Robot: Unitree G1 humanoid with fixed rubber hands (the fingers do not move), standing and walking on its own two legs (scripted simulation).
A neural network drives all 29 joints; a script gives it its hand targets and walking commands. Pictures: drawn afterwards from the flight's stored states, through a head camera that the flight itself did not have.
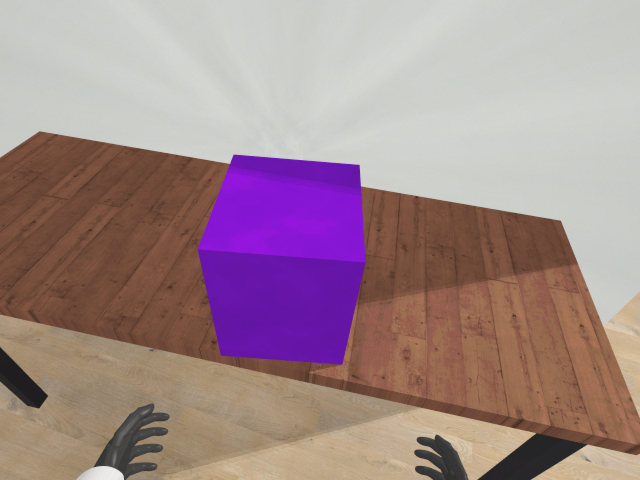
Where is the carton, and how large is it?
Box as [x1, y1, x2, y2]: [198, 155, 364, 363]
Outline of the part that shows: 233,155 198,247 199,257 221,355 342,363 364,265 359,165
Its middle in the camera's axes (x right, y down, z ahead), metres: -0.05 +0.04 +0.62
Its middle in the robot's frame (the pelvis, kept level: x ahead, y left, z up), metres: +0.46 +0.05 +0.01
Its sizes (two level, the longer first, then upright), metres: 0.210 0.200 0.250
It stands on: a table, 0.66 m high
